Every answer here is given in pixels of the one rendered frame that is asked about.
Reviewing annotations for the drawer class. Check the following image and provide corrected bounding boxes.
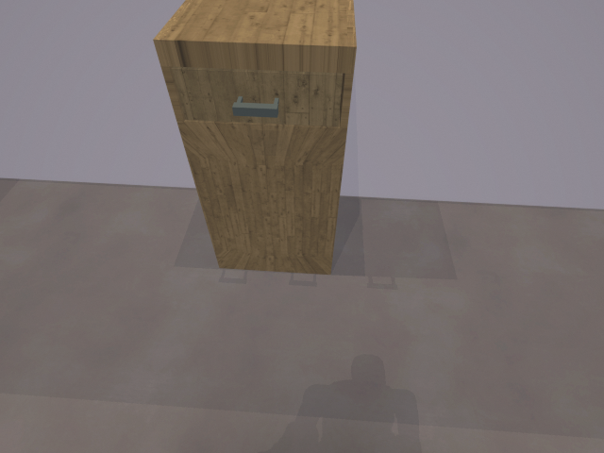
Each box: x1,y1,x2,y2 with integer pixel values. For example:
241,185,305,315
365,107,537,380
172,67,343,126

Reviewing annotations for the cabinet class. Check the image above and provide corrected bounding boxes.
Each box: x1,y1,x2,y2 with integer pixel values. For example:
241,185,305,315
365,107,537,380
153,0,357,275

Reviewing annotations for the handle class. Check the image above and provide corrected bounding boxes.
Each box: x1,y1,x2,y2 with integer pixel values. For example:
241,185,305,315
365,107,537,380
232,96,279,118

